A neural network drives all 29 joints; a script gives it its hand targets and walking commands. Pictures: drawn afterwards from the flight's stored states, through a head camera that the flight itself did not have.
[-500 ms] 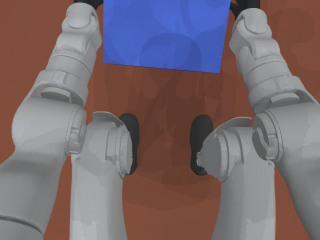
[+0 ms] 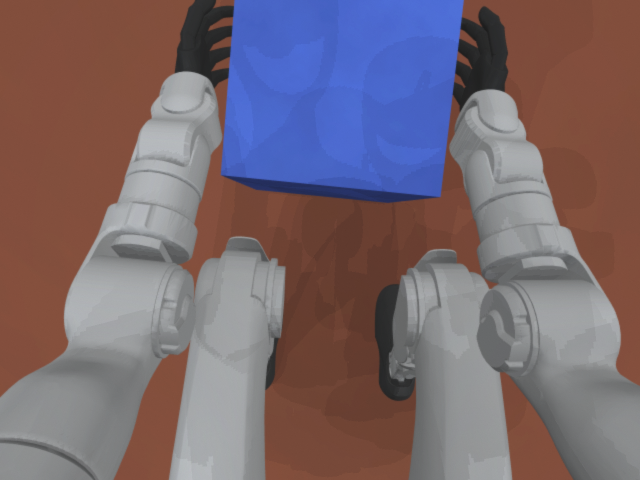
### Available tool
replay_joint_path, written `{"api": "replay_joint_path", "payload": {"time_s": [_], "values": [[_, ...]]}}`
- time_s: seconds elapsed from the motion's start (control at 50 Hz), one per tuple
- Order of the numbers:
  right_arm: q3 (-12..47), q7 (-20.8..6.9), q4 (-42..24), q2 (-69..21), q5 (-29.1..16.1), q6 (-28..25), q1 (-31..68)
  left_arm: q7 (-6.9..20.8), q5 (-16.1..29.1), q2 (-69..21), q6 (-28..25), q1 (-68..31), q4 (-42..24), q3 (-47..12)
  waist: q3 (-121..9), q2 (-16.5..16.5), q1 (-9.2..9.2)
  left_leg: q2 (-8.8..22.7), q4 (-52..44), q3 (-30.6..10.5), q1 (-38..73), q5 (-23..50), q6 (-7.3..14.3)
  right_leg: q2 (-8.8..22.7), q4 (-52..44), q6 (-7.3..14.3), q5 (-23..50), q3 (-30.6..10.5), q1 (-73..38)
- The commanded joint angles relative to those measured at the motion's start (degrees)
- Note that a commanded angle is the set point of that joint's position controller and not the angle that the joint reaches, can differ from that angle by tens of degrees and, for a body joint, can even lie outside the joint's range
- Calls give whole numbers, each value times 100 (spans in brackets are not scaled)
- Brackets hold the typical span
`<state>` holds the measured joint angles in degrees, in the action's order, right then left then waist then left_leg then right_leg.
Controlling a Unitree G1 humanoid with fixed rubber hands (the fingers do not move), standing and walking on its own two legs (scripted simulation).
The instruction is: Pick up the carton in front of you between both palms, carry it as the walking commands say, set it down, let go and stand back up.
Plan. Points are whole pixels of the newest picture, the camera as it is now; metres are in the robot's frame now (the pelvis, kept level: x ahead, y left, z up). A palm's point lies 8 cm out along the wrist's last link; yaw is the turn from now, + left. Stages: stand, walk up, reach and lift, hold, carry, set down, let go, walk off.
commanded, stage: reach and lift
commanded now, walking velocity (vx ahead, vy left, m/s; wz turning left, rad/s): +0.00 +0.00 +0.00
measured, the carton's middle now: (333, 112) +0.50 +0.03 -0.17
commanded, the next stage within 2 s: none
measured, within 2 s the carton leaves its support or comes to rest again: neither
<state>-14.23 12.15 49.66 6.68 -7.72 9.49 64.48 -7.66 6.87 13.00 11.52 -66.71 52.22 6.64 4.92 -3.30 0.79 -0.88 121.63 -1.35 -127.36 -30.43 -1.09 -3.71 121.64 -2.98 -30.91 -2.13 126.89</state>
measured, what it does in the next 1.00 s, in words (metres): rises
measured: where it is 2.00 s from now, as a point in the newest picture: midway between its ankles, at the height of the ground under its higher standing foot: (327, 357)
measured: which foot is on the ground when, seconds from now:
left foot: down 0.00-1.00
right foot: down 0.00-1.00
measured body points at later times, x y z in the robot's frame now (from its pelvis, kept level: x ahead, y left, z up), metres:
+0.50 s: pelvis +0.03 -0.01 +0.13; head +0.25 +0.02 +0.52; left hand +0.48 +0.18 +0.07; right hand +0.50 -0.12 +0.07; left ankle +0.12 +0.12 -0.35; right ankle +0.12 -0.12 -0.35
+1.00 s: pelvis +0.07 +0.00 +0.28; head +0.19 +0.01 +0.71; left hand +0.44 +0.17 +0.23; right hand +0.46 -0.13 +0.24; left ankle +0.12 +0.12 -0.35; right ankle +0.12 -0.12 -0.35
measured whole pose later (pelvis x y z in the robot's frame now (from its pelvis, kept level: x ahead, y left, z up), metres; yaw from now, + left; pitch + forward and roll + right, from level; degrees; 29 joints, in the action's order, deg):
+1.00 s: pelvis +0.07 +0.00 +0.28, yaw +3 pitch +26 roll +0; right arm -21.5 3.8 34.2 -7.3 9.5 17.3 29.7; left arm -2.0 -10.7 -4.7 18.8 -29.7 34.7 18.8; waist -12.8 -1.4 0.1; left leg -2.6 68.1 -3.3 -68.3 -25.4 -0.8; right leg -3.5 68.7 -0.9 -27.0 -3.9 67.3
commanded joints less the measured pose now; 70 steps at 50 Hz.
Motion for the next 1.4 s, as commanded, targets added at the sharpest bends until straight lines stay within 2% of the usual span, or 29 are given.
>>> {"api": "replay_joint_path", "payload": {"time_s": [0.0, 0.04, 0.1, 0.12, 0.16, 0.24, 0.3, 0.42, 0.54, 0.8, 1.08, 1.22, 1.38], "values": [[2150, -1738, -1128, -6311, 286, 283, 3830, 1660, 17, -6603, 175, -3490, -1386, -1766, -6722, 499, 72, -769, -1571, 506, 3706, 801, 81, -733, -1468, 233, 563, 733, -2811], [1669, -1801, -739, -6291, 702, 433, 3583, 1769, -330, -6667, 337, -3240, -898, -1333, -6088, 484, -17, -748, -1851, 457, 3397, 296, 110, -720, -1722, 263, 132, 723, -2534], [1293, -1868, -500, -6459, 1078, 607, 3505, 1857, -863, -6666, 495, -2928, -485, -685, -5905, 378, 117, -757, -2185, 474, 3417, 24, 146, -724, -2089, 258, -148, 648, -2533], [1261, -1890, -428, -6544, 1133, 672, 3496, 1873, -977, -6676, 518, -2944, -460, -553, -5906, 245, 121, -761, -2261, 492, 3490, 80, 163, -749, -2273, 246, -127, 609, -2623], [1201, -1908, -387, -6658, 1219, 729, 3401, 1912, -1086, -6724, 565, -2944, -529, -479, -6165, 224, 158, -782, -2451, 515, 3619, 87, 169, -761, -2448, 230, -47, 584, -2981], [1188, -1921, -372, -6818, 1333, 774, 2942, 1995, -1085, -6863, 609, -2834, -797, -691, -6593, 301, 46, -821, -2786, 542, 4020, 400, 110, -768, -2820, 195, 295, 565, -3557], [1404, -1948, -530, -6947, 1261, 788, 2637, 2018, -973, -7023, 639, -2637, -1047, -987, -6903, 420, 4, -840, -2996, 541, 4457, 765, 59, -757, -3029, 171, 639, 536, -3926], [2158, -2033, -1052, -7211, 913, 830, 2156, 1952, -774, -7316, 685, -2029, -1471, -1554, -7228, 484, 85, -864, -3413, 440, 5344, 1390, 7, -750, -3407, 114, 1132, 454, -4516], [2644, -2081, -1321, -7310, 731, 893, 1568, 1879, -679, -7495, 727, -1350, -1688, -1884, -6978, 355, 113, -878, -3924, 300, 6039, 1553, -5, -750, -3918, 82, 1222, 399, -5037], [2566, -2133, -1170, -7355, 979, 854, 189, 1846, -848, -7729, 659, -195, -1736, -1992, -5667, 428, -28, -809, -5374, 16, 7460, 1541, 18, -630, -5379, 183, 1267, 104, -6452], [2755, -2216, -1364, -7396, 1175, 893, -1148, 1895, -1059, -7740, 663, 1126, -1996, -2104, -4490, 334, -21, -650, -7079, -275, 9329, 2270, 136, -409, -7148, 273, 2063, -258, -8634], [2926, -2313, -1659, -7392, 1204, 1176, -1741, 1949, -1011, -7754, 930, 1675, -2333, -2314, -3853, 316, -35, -559, -7989, -361, 10405, 2795, 139, -304, -8063, 310, 2631, -345, -9790], [3139, -2463, -2153, -7364, 1090, 1751, -2185, 2028, -895, -7768, 1522, 2102, -2845, -2556, -3018, 338, -46, -465, -8962, -335, 11554, 3087, 105, -181, -9044, 309, 2956, -325, -10960]]}}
